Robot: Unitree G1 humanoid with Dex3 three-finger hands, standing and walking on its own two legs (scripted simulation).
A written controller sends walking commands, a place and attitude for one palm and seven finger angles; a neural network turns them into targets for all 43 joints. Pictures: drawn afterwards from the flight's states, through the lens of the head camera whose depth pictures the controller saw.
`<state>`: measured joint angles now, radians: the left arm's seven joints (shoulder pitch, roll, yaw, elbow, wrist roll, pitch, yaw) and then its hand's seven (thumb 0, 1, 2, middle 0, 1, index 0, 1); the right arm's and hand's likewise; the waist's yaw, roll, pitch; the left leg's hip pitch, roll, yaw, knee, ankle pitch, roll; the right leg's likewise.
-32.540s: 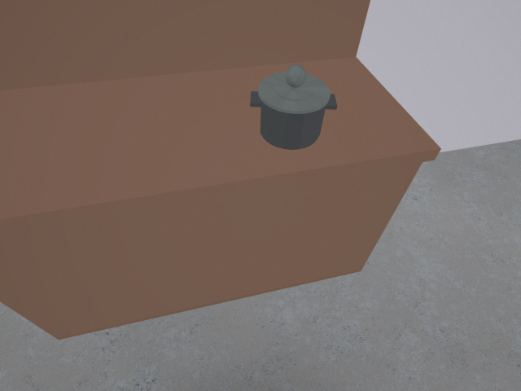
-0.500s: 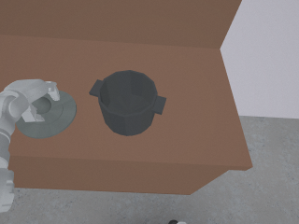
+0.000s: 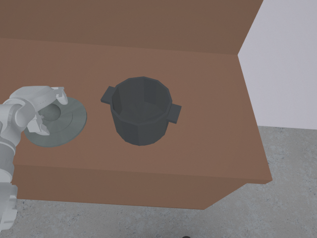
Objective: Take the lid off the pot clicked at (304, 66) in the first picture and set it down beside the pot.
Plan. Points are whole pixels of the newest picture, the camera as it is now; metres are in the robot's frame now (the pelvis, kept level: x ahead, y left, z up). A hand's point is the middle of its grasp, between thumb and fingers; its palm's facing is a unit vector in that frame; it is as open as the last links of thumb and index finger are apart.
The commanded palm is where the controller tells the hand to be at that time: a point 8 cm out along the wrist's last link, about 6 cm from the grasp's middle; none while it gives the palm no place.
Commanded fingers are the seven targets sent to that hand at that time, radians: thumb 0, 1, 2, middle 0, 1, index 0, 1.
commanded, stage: raise the empty hand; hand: left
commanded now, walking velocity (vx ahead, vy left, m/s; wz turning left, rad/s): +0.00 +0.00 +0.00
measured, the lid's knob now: (50, 112) +0.43 +0.31 +0.02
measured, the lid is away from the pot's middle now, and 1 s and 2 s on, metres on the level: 0.25 0.25 0.25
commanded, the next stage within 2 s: draw the hand back to the body in 1.22 s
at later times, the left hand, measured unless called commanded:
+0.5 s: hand (31, 101) +0.40 +0.31 +0.10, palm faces -0.37 -0.05 -0.93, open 11.0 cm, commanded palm +0.41 +0.30 +0.16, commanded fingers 0.00 0.00 0.61 -0.34 -0.88 -0.34 -0.88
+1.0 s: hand (20, 83) +0.41 +0.31 +0.15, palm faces -0.32 -0.03 -0.95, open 11.0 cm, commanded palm +0.41 +0.30 +0.21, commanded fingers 0.00 0.00 0.61 -0.34 -0.88 -0.34 -0.88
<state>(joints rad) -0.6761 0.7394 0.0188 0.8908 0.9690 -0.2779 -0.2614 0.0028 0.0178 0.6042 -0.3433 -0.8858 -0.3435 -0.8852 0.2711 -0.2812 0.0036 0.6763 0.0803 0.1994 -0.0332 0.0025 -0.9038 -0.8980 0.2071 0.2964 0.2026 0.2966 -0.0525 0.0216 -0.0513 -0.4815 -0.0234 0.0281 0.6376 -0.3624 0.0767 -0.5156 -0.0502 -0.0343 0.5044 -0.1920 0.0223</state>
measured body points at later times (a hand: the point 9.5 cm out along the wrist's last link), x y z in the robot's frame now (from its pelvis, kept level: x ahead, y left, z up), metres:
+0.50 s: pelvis +0.00 +0.00 +0.01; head +0.06 +0.01 +0.46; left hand +0.42 +0.31 +0.15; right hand +0.09 -0.27 -0.11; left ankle -0.04 +0.06 -0.73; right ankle +0.03 -0.17 -0.73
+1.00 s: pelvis +0.00 +0.00 +0.01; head +0.05 +0.00 +0.46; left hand +0.43 +0.31 +0.20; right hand +0.11 -0.26 -0.11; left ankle -0.04 +0.06 -0.73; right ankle +0.03 -0.17 -0.73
